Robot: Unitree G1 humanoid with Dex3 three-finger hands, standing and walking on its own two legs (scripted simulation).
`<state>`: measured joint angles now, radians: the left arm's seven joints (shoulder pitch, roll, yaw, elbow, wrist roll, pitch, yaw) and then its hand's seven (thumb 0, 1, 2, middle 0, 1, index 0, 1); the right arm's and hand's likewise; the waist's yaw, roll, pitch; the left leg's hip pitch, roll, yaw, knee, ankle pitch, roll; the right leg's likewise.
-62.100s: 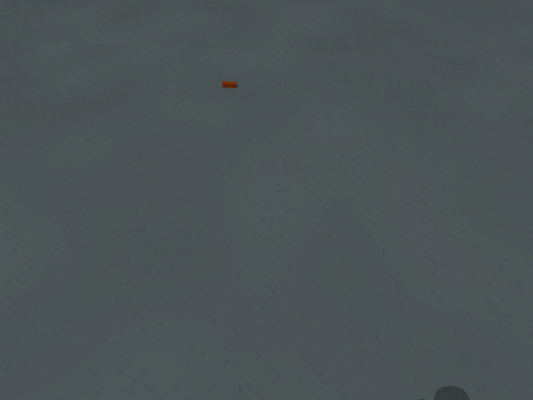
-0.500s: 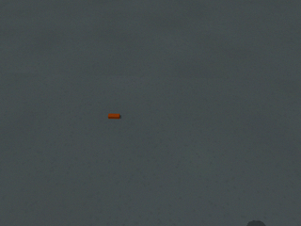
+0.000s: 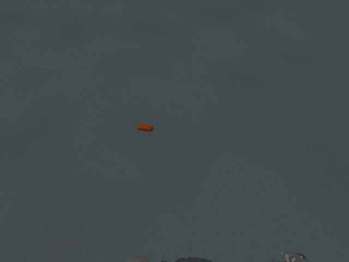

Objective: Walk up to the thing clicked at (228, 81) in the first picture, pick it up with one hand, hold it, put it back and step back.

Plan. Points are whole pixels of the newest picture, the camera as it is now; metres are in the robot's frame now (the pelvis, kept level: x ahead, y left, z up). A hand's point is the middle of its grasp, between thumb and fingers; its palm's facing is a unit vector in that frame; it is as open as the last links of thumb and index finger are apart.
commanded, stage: step back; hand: left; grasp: from above
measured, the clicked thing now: (144, 127) +1.04 +0.23 -0.75
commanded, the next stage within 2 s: stand in 0.06 s
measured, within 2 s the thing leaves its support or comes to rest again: neither
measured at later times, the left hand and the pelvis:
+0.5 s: hand out of the picture +0.08 +0.25 -0.13, palm faces -0.02 -0.94 -0.34, open 7.4 cm; pelvis +0.00 +0.00 +0.02, yaw +0 degrees
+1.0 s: hand out of the picture +0.06 +0.25 -0.13, palm faces -0.03 -0.94 -0.34, open 7.4 cm; pelvis +0.00 +0.00 +0.02, yaw +0 degrees
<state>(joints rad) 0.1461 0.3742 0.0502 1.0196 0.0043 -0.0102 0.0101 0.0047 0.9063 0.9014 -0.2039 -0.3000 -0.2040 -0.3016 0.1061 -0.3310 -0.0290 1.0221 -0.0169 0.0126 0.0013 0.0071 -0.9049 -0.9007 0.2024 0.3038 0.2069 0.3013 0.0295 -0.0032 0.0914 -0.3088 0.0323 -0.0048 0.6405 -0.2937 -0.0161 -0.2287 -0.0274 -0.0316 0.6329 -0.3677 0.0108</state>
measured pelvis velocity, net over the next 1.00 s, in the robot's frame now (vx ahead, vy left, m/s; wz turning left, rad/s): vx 0.00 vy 0.00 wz -0.01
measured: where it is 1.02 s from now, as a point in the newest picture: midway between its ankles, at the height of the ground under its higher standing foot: outside the picture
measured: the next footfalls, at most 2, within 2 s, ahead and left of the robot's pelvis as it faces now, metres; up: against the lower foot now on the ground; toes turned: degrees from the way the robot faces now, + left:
none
